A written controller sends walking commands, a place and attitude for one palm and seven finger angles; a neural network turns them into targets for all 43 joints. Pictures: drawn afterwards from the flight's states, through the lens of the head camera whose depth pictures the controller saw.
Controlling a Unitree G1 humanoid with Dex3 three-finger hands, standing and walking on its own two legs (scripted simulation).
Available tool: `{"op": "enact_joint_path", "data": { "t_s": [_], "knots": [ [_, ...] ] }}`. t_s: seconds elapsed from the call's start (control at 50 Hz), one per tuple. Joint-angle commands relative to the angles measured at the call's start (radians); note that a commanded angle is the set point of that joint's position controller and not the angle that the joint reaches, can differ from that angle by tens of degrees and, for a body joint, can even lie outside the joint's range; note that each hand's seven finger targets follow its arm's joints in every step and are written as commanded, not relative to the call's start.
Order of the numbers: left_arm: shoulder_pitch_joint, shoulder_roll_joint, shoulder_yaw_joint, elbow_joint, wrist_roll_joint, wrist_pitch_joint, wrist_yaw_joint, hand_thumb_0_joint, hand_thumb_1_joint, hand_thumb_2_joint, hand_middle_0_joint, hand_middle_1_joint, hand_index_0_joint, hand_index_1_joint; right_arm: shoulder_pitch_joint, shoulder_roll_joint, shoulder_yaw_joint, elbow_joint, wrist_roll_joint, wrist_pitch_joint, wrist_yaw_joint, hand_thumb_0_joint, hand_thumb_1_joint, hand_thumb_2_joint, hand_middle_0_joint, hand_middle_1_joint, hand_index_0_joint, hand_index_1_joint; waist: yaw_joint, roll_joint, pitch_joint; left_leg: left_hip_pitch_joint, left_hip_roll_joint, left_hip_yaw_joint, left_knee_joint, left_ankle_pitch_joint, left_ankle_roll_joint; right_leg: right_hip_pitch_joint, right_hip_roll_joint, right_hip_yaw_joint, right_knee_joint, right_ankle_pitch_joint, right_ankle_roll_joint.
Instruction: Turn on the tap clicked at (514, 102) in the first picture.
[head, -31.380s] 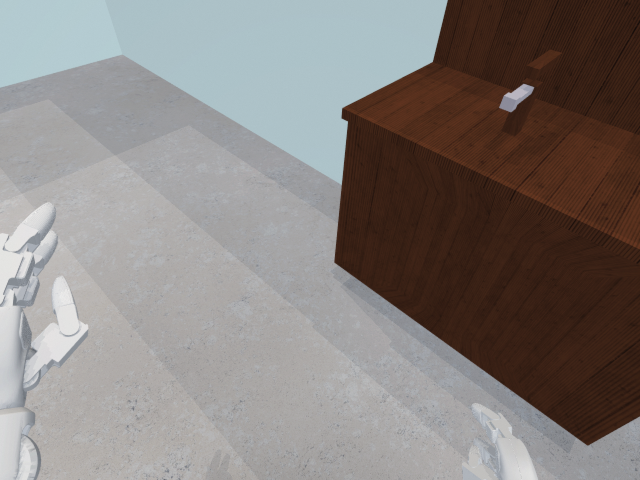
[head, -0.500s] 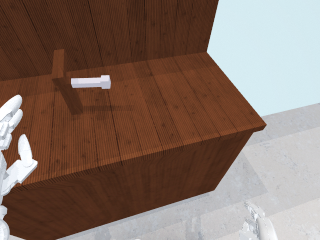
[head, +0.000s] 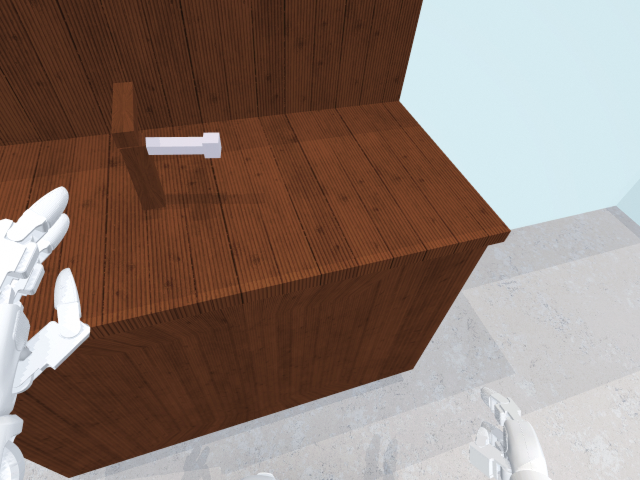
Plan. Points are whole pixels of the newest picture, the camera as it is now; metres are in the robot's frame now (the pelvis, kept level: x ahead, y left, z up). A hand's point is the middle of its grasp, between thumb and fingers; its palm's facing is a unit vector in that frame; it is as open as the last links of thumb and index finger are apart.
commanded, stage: step back with the hand held close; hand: left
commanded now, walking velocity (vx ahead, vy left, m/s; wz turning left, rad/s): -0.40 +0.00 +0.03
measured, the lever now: (212, 145) +0.56 +0.21 +0.10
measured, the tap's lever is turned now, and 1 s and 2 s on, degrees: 78 78 78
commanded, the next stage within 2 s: stop stepping back and stand still in 0.22 s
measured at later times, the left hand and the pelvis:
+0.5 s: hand out of the picture +0.06 +0.24 +0.19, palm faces +0.34 -0.85 -0.39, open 7.4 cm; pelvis -0.15 +0.02 +0.00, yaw -1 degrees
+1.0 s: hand out of the picture -0.04 +0.25 +0.19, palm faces +0.38 -0.83 -0.41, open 7.4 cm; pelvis -0.25 +0.02 -0.02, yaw +2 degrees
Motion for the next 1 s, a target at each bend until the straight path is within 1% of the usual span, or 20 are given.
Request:
{"op": "enact_joint_path", "data": {
  "t_s": [0.0,0.06,0.1,0.18,0.26,0.38,0.4,0.44,0.48,0.52,0.6,0.68,0.74,0.76,0.8,0.88,0.9,0.92,0.94,0.98],
  "knots": [
    [-0.097,0.169,0.155,-0.120,-0.005,-0.042,0.033,0.000,0.900,0.900,-0.200,-0.300,-0.200,-0.300,-0.104,-0.097,-0.022,-0.150,-0.012,-0.048,-0.018,0.000,-0.900,-0.900,0.200,0.300,0.200,0.300,0.001,-0.042,-0.011,0.167,0.047,-0.052,-0.078,0.028,0.000,-0.202,-0.311,0.137,-0.125,0.455,-0.076],
    [-0.097,0.162,0.148,-0.121,-0.001,-0.047,0.037,0.000,0.900,0.900,-0.200,-0.300,-0.200,-0.300,-0.068,-0.118,-0.025,-0.151,-0.020,-0.073,-0.017,0.000,-0.900,-0.900,0.200,0.300,0.200,0.300,0.026,0.188,-0.145,0.268,0.252,-0.289,-0.351,0.466,0.090,-0.189,-0.075,0.027,0.153,-0.032,0.022],
    [-0.159,0.144,0.112,-0.198,0.010,-0.058,0.039,0.000,0.900,0.900,-0.200,-0.300,-0.200,-0.300,-0.058,-0.120,-0.031,-0.132,-0.044,-0.112,-0.007,0.000,-0.900,-0.900,0.200,0.300,0.200,0.300,0.027,0.263,-0.211,0.265,0.311,-0.365,-0.451,0.211,0.081,-0.187,-0.049,0.100,0.414,-0.249,0.015],
    [-0.178,0.095,0.070,-0.254,0.017,-0.021,0.053,0.000,0.900,0.900,-0.200,-0.300,-0.200,-0.300,-0.019,-0.127,-0.048,-0.100,-0.031,-0.158,0.006,0.000,-0.900,-0.900,0.200,0.300,0.200,0.300,0.023,0.144,-0.235,0.334,0.249,-0.219,-0.462,0.013,0.088,-0.233,-0.067,0.057,0.461,-0.122,0.029],
    [-0.159,0.101,0.080,-0.241,0.021,0.015,0.063,0.000,0.900,0.900,-0.200,-0.300,-0.200,-0.300,-0.057,-0.121,-0.029,-0.090,-0.034,-0.161,0.007,0.000,-0.900,-0.900,0.200,0.300,0.200,0.300,0.025,0.224,-0.190,0.206,0.192,-0.174,-0.616,-0.389,0.030,-0.163,-0.024,-0.042,0.459,-0.108,0.025],
    [-0.077,0.117,0.118,-0.154,0.002,0.061,0.064,0.000,0.900,0.900,-0.200,-0.300,-0.200,-0.300,-0.041,-0.091,-0.004,-0.098,-0.031,-0.129,0.007,0.000,-0.900,-0.900,0.200,0.300,0.200,0.300,0.037,0.278,-0.208,0.215,0.094,-0.035,-0.560,-0.338,-0.041,0.053,0.026,-0.138,-0.044,-0.141,-0.031],
    [-0.061,0.136,0.130,-0.164,0.004,0.069,0.059,0.000,0.900,0.900,-0.200,-0.300,-0.200,-0.300,-0.031,-0.095,-0.008,-0.104,-0.031,-0.121,0.009,0.000,-0.900,-0.900,0.200,0.300,0.200,0.300,0.037,0.249,-0.223,0.231,0.044,0.014,-0.460,-0.302,-0.057,0.096,0.016,-0.145,-0.185,-0.081,-0.048],
    [-0.093,0.139,0.104,-0.209,0.005,0.064,0.039,0.000,0.900,0.900,-0.200,-0.300,-0.200,-0.300,-0.010,-0.088,-0.020,-0.107,-0.024,-0.100,0.009,0.000,-0.900,-0.900,0.200,0.300,0.200,0.300,0.013,-0.151,-0.208,0.278,-0.088,0.121,0.215,-0.250,-0.063,-0.068,-0.254,0.027,-0.373,0.254,-0.161],
    [-0.141,0.180,0.145,-0.228,-0.014,0.057,0.029,0.000,0.900,0.900,-0.200,-0.300,-0.200,-0.300,-0.061,-0.096,-0.003,-0.122,0.003,-0.090,0.016,0.000,-0.900,-0.900,0.200,0.300,0.200,0.300,-0.005,-0.192,-0.110,-0.062,-0.098,-0.010,0.817,-0.214,-0.043,-0.197,-0.437,0.146,-0.312,0.271,-0.219],
    [-0.224,0.128,0.112,-0.057,-0.022,0.065,-0.012,0.000,0.900,0.900,-0.200,-0.300,-0.200,-0.300,-0.028,-0.131,-0.042,-0.103,0.029,-0.098,0.027,0.000,-0.900,-0.900,0.200,0.300,0.200,0.300,-0.033,-0.375,0.045,-0.084,-0.019,-0.121,0.908,-0.089,-0.033,-0.369,-0.407,0.142,-0.335,0.082,-0.174],
    [-0.335,0.129,0.072,0.024,0.001,0.034,-0.012,0.000,0.900,0.900,-0.200,-0.300,-0.200,-0.300,-0.077,-0.102,-0.009,-0.093,0.019,-0.082,0.010,0.000,-0.900,-0.900,0.200,0.300,0.200,0.300,-0.020,0.035,0.076,0.036,0.061,0.014,0.413,-0.130,0.022,-0.350,-0.337,0.055,-0.225,-0.010,-0.119],
    [-0.272,0.123,0.096,-0.117,0.005,0.029,0.040,0.000,0.900,0.900,-0.200,-0.300,-0.200,-0.300,-0.013,-0.107,-0.012,-0.093,0.004,-0.156,-0.021,0.000,-0.900,-0.900,0.200,0.300,0.200,0.300,0.006,-0.020,-0.143,0.259,-0.012,0.145,-0.230,-0.217,0.069,-0.077,-0.259,0.105,-0.049,-0.031,-0.107],
    [-0.176,0.147,0.128,-0.268,0.010,0.016,0.060,0.000,0.900,0.900,-0.200,-0.300,-0.200,-0.300,0.010,-0.137,-0.038,-0.137,-0.006,-0.171,-0.021,0.000,-0.900,-0.900,0.200,0.300,0.200,0.300,0.003,0.319,-0.179,0.523,0.230,-0.116,-0.383,0.294,0.146,-0.320,-0.054,-0.112,0.526,-0.193,0.004],
    [-0.152,0.169,0.157,-0.272,0.031,0.000,0.056,0.000,0.900,0.900,-0.200,-0.300,-0.200,-0.300,0.012,-0.133,-0.044,-0.116,-0.003,-0.185,-0.015,0.000,-0.900,-0.900,0.200,0.300,0.200,0.300,0.006,0.248,-0.174,0.520,0.247,-0.091,-0.306,0.456,0.155,-0.378,-0.079,-0.108,0.542,-0.251,-0.005],
    [-0.258,0.209,0.175,-0.309,0.036,-0.020,0.047,0.000,0.900,0.900,-0.200,-0.300,-0.200,-0.300,0.032,-0.118,-0.028,-0.062,-0.013,-0.212,-0.001,0.000,-0.900,-0.900,0.200,0.300,0.200,0.300,-0.033,0.290,0.024,0.355,0.332,-0.338,-0.398,0.288,0.226,-0.464,-0.147,0.019,0.501,-0.237,0.008],
    [-0.135,0.132,0.167,-0.018,0.009,0.031,0.036,0.000,0.900,0.900,-0.200,-0.300,-0.200,-0.300,0.011,-0.156,-0.037,-0.046,-0.009,-0.181,0.000,0.000,-0.900,-0.900,0.200,0.300,0.200,0.300,0.033,0.088,-0.018,0.066,0.190,-0.047,-0.138,-0.069,0.122,0.122,-0.094,-0.086,0.037,0.025,0.008],
    [-0.112,0.119,0.155,0.027,0.013,0.043,0.032,0.000,0.900,0.900,-0.200,-0.300,-0.200,-0.300,0.009,-0.143,-0.038,-0.049,-0.004,-0.174,0.002,0.000,-0.900,-0.900,0.200,0.300,0.200,0.300,0.024,-0.028,-0.041,-0.006,0.081,0.035,0.067,-0.209,0.098,0.228,-0.096,-0.074,-0.044,0.060,0.004],
    [-0.099,0.111,0.153,0.066,0.011,0.044,0.027,0.000,0.900,0.900,-0.200,-0.300,-0.200,-0.300,-0.005,-0.134,-0.051,-0.061,0.002,-0.158,0.007,0.000,-0.900,-0.900,0.200,0.300,0.200,0.300,0.025,-0.281,-0.044,-0.131,-0.015,0.109,0.353,-0.354,0.074,0.228,-0.252,0.174,-0.187,-0.094,-0.051],
    [-0.083,0.127,0.168,0.066,-0.005,0.037,0.015,0.000,0.900,0.900,-0.200,-0.300,-0.200,-0.300,-0.033,-0.138,-0.064,-0.093,0.012,-0.153,0.004,0.000,-0.900,-0.900,0.200,0.300,0.200,0.300,0.011,-0.400,-0.040,-0.173,-0.051,0.016,0.627,-0.345,0.052,0.070,-0.420,0.529,-0.347,-0.248,-0.120],
    [-0.145,0.132,0.164,-0.003,0.000,0.007,-0.015,0.000,0.900,0.900,-0.200,-0.300,-0.200,-0.300,0.002,-0.115,-0.049,-0.037,0.003,-0.153,0.026,0.000,-0.900,-0.900,0.200,0.300,0.200,0.300,-0.025,-0.187,-0.007,-0.132,0.026,-0.054,0.685,-0.223,0.033,-0.126,-0.418,0.496,-0.364,-0.430,-0.166]
  ]
}}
